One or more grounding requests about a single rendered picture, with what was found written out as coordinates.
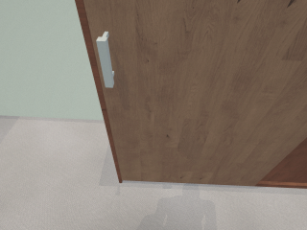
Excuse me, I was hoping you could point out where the handle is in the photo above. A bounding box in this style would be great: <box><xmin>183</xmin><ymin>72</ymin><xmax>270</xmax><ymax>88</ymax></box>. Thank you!
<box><xmin>96</xmin><ymin>32</ymin><xmax>114</xmax><ymax>88</ymax></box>

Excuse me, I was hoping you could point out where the wardrobe door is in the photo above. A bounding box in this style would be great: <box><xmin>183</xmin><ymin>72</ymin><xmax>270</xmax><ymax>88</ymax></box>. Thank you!
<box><xmin>261</xmin><ymin>138</ymin><xmax>307</xmax><ymax>183</ymax></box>
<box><xmin>83</xmin><ymin>0</ymin><xmax>307</xmax><ymax>186</ymax></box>

